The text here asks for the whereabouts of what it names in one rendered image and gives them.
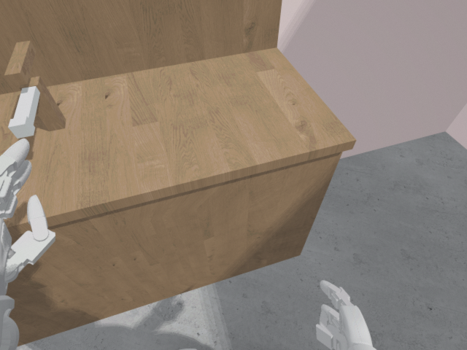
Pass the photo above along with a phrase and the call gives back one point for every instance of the robot left forearm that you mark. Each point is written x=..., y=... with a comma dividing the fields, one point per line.
x=9, y=332

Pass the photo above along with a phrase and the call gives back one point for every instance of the left robot hand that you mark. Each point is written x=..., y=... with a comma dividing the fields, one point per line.
x=14, y=171

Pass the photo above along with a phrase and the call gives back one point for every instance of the tap lever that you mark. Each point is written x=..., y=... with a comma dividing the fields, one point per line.
x=22, y=125

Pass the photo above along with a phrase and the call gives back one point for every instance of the right robot hand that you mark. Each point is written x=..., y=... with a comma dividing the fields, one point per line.
x=346, y=328

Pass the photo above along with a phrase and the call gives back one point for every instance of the counter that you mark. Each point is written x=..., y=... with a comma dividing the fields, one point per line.
x=175, y=146

